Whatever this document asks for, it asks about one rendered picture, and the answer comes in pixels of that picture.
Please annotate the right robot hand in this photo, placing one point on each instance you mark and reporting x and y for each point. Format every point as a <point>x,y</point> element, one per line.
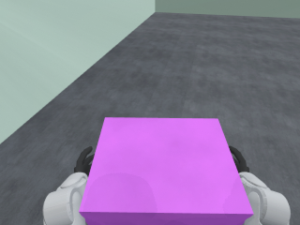
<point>241,164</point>

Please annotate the left robot hand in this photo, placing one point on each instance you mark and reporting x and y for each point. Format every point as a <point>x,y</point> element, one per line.
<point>82,164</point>

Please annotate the carton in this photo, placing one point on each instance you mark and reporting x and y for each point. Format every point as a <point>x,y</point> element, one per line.
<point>163,171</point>

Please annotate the robot left forearm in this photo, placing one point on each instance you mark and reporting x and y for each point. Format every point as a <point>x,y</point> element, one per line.
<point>61,207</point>

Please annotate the robot right forearm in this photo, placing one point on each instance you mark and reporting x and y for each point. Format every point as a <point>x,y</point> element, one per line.
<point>269,207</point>

